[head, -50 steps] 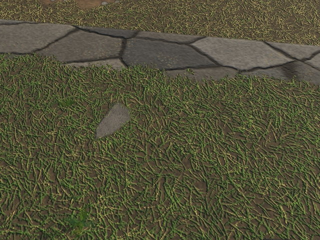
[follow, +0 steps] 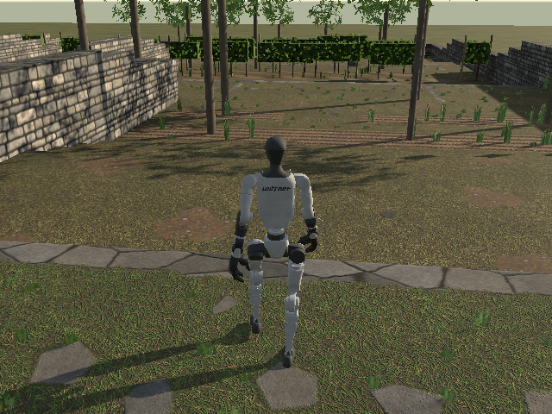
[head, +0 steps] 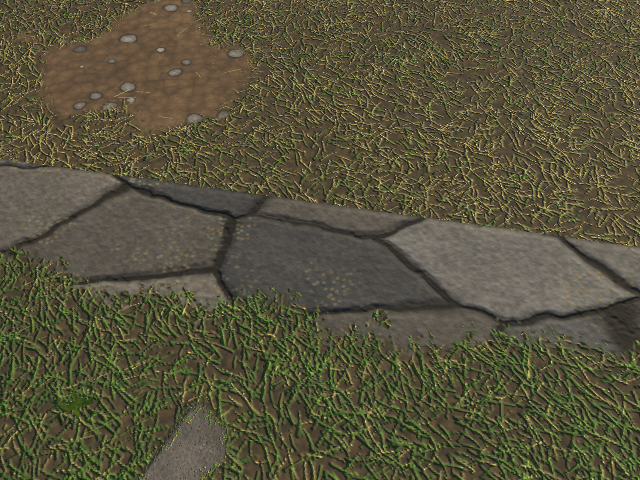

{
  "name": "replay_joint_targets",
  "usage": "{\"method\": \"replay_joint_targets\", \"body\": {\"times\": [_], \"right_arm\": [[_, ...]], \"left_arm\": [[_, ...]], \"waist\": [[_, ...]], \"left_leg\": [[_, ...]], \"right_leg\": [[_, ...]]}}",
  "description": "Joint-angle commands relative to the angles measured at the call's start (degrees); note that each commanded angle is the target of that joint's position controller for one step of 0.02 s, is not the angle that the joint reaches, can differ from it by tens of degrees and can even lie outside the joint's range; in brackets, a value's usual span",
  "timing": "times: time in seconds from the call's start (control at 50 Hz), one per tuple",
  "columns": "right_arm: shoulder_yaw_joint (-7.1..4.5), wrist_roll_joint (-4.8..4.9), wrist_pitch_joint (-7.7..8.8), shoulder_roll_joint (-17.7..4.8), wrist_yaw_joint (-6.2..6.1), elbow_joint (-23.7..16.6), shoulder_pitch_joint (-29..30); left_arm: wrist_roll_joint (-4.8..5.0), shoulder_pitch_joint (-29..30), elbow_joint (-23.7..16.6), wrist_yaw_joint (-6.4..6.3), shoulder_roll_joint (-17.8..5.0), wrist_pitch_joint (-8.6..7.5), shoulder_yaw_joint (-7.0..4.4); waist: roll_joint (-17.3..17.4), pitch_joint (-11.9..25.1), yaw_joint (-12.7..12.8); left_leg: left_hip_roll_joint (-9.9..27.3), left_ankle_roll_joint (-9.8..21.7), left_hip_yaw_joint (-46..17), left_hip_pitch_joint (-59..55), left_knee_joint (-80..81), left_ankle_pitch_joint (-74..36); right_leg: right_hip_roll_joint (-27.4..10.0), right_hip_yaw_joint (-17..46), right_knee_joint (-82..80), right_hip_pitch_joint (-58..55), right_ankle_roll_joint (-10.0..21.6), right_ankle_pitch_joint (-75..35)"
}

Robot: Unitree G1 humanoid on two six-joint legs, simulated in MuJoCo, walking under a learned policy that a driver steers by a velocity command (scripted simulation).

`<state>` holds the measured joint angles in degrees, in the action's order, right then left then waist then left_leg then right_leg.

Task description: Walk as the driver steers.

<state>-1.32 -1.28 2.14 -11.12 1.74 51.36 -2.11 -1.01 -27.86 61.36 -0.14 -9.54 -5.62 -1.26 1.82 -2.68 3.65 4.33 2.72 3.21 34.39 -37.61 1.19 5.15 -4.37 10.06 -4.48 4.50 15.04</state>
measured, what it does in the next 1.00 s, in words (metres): walks ahead: left foot, then right foot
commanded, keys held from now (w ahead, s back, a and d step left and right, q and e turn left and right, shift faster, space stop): w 1.00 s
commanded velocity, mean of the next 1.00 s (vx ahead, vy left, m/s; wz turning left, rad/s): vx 0.50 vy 0.00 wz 0.00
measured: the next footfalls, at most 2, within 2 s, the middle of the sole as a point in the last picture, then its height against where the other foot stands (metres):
left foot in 0.10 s outside the picture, level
right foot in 0.68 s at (392, 455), level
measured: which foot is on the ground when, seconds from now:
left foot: up 0.00-0.08, down 0.10-0.70, up 0.72-1.00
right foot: down 0.00-0.12, up 0.14-0.66, down 0.68-1.00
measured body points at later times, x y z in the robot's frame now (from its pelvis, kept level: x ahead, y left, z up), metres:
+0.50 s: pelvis +0.26 +0.04 +0.00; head +0.28 +0.05 +0.45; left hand +0.41 +0.27 -0.13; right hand +0.18 -0.19 -0.14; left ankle +0.19 +0.10 -0.74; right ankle +0.42 -0.11 -0.69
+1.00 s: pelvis +0.53 -0.01 +0.01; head +0.54 -0.02 +0.46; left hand +0.47 +0.23 -0.14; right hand +0.64 -0.26 -0.13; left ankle +0.64 +0.14 -0.67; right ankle +0.49 -0.07 -0.74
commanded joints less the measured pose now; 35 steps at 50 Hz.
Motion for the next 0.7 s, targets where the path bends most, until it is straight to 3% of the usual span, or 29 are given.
{"method": "replay_joint_targets", "body": {"times": [0.02, 0.06, 0.08, 0.1, 0.12, 0.14, 0.16, 0.18, 0.2, 0.24, 0.3, 0.36, 0.48, 0.58, 0.62, 0.64, 0.66, 0.68, 0.7], "right_arm": [[-0.73, 0.05, 1.18, -3.90, -0.17, -4.90, 5.88], [-1.22, 0.07, 1.78, -4.52, -0.54, -4.03, 2.00], [-1.78, 0.00, 2.17, -5.24, -0.95, -2.06, -3.98], [-2.65, -0.48, 2.75, -6.65, -1.51, 1.38, -13.86], [-4.01, -1.94, 3.21, -11.23, -2.21, 3.52, -24.50], [-5.20, -2.21, 2.83, -15.97, -1.95, 3.84, -26.84], [-4.80, 0.21, 2.05, -13.14, -1.44, 3.37, -22.46], [-3.88, 0.67, 2.11, -10.02, -1.26, 2.43, -16.25], [-3.11, 0.50, 2.58, -6.94, -1.01, 2.20, -13.38], [-2.03, 0.60, 3.28, -3.55, -1.41, 3.54, -12.85], [-2.05, 0.86, 4.33, -4.85, -1.73, 5.77, -17.45], [-2.04, 0.78, 4.30, -5.84, -1.81, 6.72, -20.63], [-1.49, 0.63, 4.12, -5.54, -2.02, 8.34, -26.80], [-1.63, -0.16, 3.69, -6.11, -2.75, 10.00, -29.89], [-1.86, -0.35, 3.58, -6.78, -3.04, 10.09, -28.37], [-2.03, -0.36, 3.53, -7.33, -3.10, 10.04, -27.36], [-2.13, -0.16, 3.34, -7.70, -2.99, 10.02, -26.33], [-1.85, 0.26, 3.34, -7.08, -2.84, 9.43, -25.64], [-0.81, 2.08, 3.45, -3.15, -2.27, 7.10, -27.63]], "left_arm": [[-0.51, -3.92, -0.36, -0.83, -8.39, -0.14, -1.50], [-0.69, -2.11, -0.34, -1.11, -9.11, 0.02, -1.73], [-0.64, -1.36, -0.28, -1.09, -9.56, 0.15, -1.86], [-0.34, -0.46, -0.50, -0.94, -9.34, 0.30, -1.74], [0.27, 0.01, -2.42, -0.73, -7.72, 0.13, -1.12], [2.34, -6.85, -2.91, -0.14, -2.38, 0.26, -0.34], [0.63, -2.57, -2.62, -0.32, -8.12, 0.50, -1.90], [0.44, 2.61, -4.42, -0.07, -7.91, 0.29, -2.11], [0.31, 5.19, -4.88, 0.09, -6.89, 0.11, -1.97], [-0.99, 4.68, -4.52, 0.64, -4.98, 1.47, -1.91], [-1.30, 6.10, -5.14, 1.44, -3.92, 2.99, -1.99], [-1.15, 13.93, -7.82, 1.71, -4.62, 3.64, -2.02], [-0.25, 26.46, -11.92, 1.82, -4.00, 3.33, -1.16], [-0.21, 31.96, -14.40, 1.65, -4.90, 2.62, -1.16], [-0.17, 29.86, -14.24, 1.42, -5.41, 2.07, -1.49], [-0.19, 25.93, -13.08, 1.09, -5.99, 1.75, -1.91], [-0.34, 18.11, -10.46, 0.66, -6.73, 1.29, -2.55], [-1.23, 7.87, -7.15, 0.08, -9.05, 0.68, -3.61], [-2.67, -0.99, -5.96, -0.49, -14.96, 0.39, -5.17]], "waist": [[-5.51, -4.32, -0.92], [-5.84, -2.43, -3.32], [-5.81, 0.65, -5.76], [-4.02, 5.81, -9.74], [0.58, 13.05, -13.16], [13.10, 19.05, -9.91], [3.80, 15.20, -9.22], [2.01, 7.05, -6.91], [-0.50, 3.31, -5.60], [0.79, 1.30, -2.44], [1.09, 0.80, -1.38], [1.12, -1.72, -2.52], [1.64, -3.32, -5.76], [2.06, -4.47, -6.86], [2.27, -3.58, -5.10], [2.67, -1.57, -3.28], [1.82, 2.23, 0.08], [0.12, 7.91, 3.82], [-8.83, 16.04, 4.98]], "left_leg": [[-1.37, 1.65, 0.80, 1.98, 3.49, 3.34], [-3.77, 3.51, 1.92, -5.43, 6.42, 7.87], [-5.79, 4.62, 2.78, -13.05, 8.41, 8.70], [-6.27, 6.20, 2.68, -25.64, 11.33, 6.39], [5.40, 9.47, -10.04, -41.16, 11.73, 10.38], [20.97, 17.80, -38.20, -54.28, 18.46, 13.39], [18.23, 16.42, -39.69, -49.37, 21.87, 16.41], [16.29, 14.43, -30.23, -41.30, 22.98, 15.14], [13.70, 12.72, -24.42, -34.52, 25.09, 8.96], [9.02, 9.44, -16.18, -27.14, 27.36, 2.76], [7.56, 9.49, -11.85, -25.71, 28.93, -3.34], [6.69, 9.32, -9.84, -26.65, 31.27, -2.65], [5.75, 8.23, -6.58, -31.93, 31.15, -9.08], [8.51, 8.97, -6.32, -40.48, 27.50, -16.14], [8.96, 8.11, -5.20, -41.62, 23.29, -25.45], [8.61, 7.34, -4.37, -41.20, 18.62, -33.40], [7.16, 6.43, -2.98, -39.87, 9.81, -37.68], [4.83, 5.24, -1.34, -32.15, -2.20, -30.48], [-1.02, 2.79, 2.21, -14.71, -22.56, -6.59]], "right_leg": [[-18.37, 7.82, 0.68, -1.88, 7.00, -31.45], [-18.35, 6.34, 6.54, -2.48, 5.83, -43.32], [-17.51, 5.45, 13.48, -1.88, 5.09, -49.77], [-15.12, 3.36, 24.50, 2.45, 3.90, -48.25], [-12.36, 1.44, 41.16, 14.64, 2.72, -30.31], [-1.06, -0.85, 62.29, 35.05, 0.24, 12.85], [-3.45, 7.08, 66.20, 40.08, 1.22, 12.84], [-6.18, 7.17, 64.73, 41.80, 1.48, 7.14], [-8.02, 6.97, 61.68, 39.85, 1.29, 3.43], [-10.05, 6.54, 56.63, 34.55, 0.17, 1.08], [-10.28, 4.92, 53.41, 34.74, -1.25, -1.01], [-11.58, 3.65, 47.68, 40.63, -2.57, -6.90], [-10.11, 1.00, 31.58, 41.65, -3.13, -14.78], [-8.45, 0.22, 24.84, 41.89, -0.86, -11.00], [-6.74, -0.61, 22.12, 36.88, 0.95, -6.88], [-4.86, -1.45, 20.84, 30.93, 2.00, -4.95], [-2.86, -2.48, 17.52, 21.72, 3.24, -6.09], [-5.47, 0.65, 16.38, 7.29, 5.21, -7.37], [-21.44, 21.61, 14.35, -9.83, 10.29, -0.66]]}}
Velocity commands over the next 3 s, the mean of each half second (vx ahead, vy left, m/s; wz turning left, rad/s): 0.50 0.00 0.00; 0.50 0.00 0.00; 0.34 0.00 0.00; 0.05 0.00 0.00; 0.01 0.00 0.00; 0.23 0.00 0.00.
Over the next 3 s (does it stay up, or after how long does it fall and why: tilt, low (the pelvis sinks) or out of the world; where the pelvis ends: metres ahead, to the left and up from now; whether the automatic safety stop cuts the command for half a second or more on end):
stays up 0.87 -0.03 0.00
